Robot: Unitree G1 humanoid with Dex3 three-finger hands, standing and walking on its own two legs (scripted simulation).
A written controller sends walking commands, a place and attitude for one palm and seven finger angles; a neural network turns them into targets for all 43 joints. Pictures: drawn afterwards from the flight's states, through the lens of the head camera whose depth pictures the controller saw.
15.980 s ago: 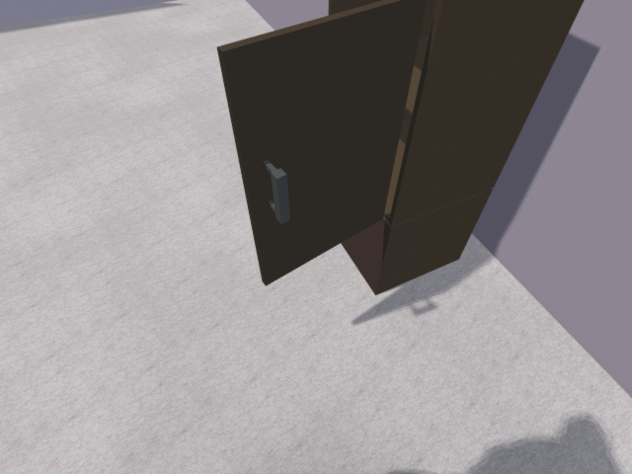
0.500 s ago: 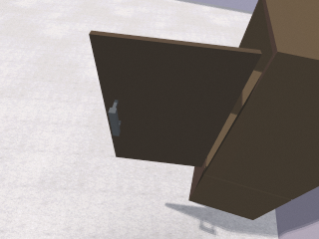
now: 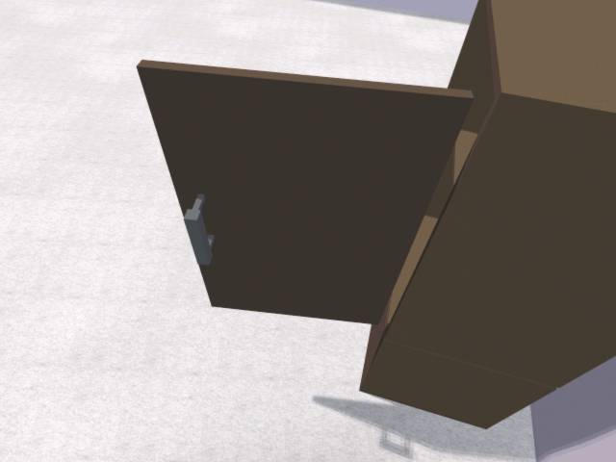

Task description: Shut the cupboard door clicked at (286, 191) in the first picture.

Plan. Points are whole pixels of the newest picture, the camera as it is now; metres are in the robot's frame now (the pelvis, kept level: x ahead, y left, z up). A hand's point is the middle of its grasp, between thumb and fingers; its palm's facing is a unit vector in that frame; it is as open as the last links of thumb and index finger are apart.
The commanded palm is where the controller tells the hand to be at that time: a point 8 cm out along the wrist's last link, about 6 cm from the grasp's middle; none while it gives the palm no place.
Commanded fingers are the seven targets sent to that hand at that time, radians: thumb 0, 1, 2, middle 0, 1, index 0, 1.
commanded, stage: come to a stop and stand still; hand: left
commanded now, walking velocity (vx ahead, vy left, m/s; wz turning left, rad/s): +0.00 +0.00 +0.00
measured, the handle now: (202, 229) +0.47 +0.20 -0.02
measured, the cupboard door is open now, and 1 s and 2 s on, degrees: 100 100 100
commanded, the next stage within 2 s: look again from close up in 0.64 s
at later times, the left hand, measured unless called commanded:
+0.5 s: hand out of the picture -0.07 +0.12 -0.17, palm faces +0.05 -0.99 -0.12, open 7.4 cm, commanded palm none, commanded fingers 0.00 0.90 0.90 -0.20 -0.30 -0.20 -0.30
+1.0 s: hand out of the picture -0.03 +0.16 -0.16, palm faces +0.01 -0.97 -0.22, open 7.4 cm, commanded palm none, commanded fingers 0.00 0.90 0.90 -0.20 -0.30 -0.20 -0.30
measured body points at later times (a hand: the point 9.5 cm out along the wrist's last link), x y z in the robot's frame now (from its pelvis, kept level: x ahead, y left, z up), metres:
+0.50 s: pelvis -0.03 -0.03 +0.01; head -0.02 -0.02 +0.46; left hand -0.07 +0.17 -0.16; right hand -0.06 -0.22 -0.15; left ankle -0.06 +0.07 -0.73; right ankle +0.01 -0.12 -0.73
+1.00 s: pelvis -0.03 -0.01 +0.00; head -0.05 -0.04 +0.45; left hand -0.03 +0.21 -0.15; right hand -0.04 -0.21 -0.17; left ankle -0.06 +0.07 -0.73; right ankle +0.01 -0.12 -0.73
